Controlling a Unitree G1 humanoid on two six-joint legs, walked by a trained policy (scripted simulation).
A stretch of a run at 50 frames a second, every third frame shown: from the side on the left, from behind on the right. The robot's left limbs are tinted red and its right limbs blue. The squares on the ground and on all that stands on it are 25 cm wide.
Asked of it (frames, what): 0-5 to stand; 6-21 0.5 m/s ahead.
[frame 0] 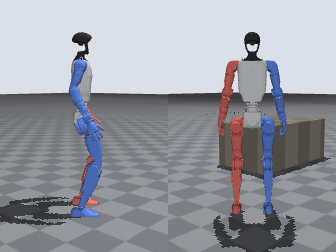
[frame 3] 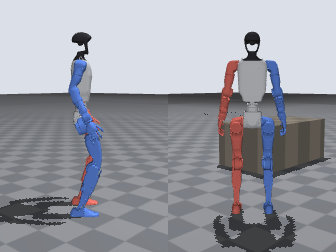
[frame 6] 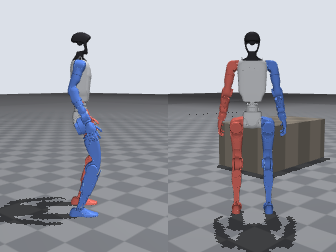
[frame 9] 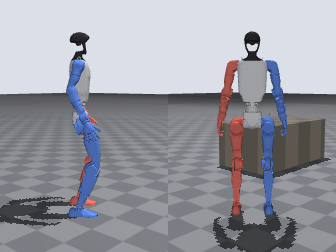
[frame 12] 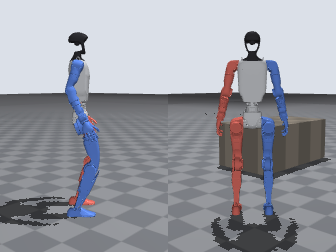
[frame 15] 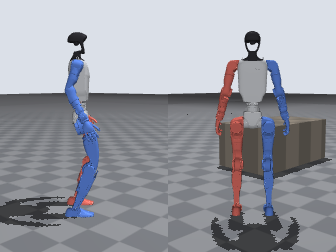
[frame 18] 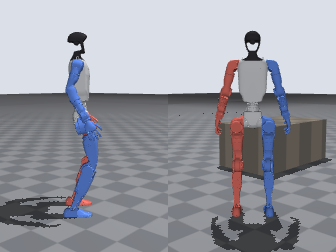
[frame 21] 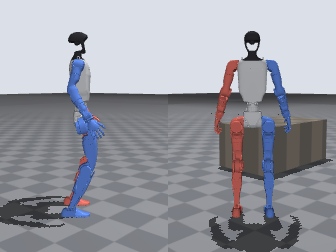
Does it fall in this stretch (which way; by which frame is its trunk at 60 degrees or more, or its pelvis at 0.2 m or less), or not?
no
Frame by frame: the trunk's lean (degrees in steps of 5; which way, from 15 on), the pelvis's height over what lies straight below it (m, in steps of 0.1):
0: 0, 0.8
3: 0, 0.8
6: 0, 0.8
9: 0, 0.8
12: 0, 0.8
15: 5, 0.8
18: 5, 0.8
21: 5, 0.8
